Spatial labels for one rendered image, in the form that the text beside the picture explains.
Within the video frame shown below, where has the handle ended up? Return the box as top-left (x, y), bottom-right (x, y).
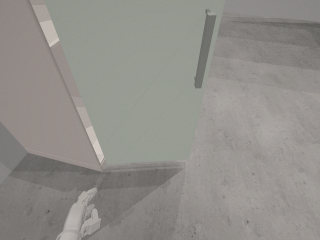
top-left (194, 9), bottom-right (217, 89)

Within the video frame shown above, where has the fridge door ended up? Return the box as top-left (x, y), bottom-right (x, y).
top-left (44, 0), bottom-right (225, 165)

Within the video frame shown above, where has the left robot hand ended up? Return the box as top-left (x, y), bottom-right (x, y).
top-left (63, 187), bottom-right (101, 238)

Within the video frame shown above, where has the robot left forearm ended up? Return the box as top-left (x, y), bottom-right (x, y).
top-left (56, 229), bottom-right (82, 240)

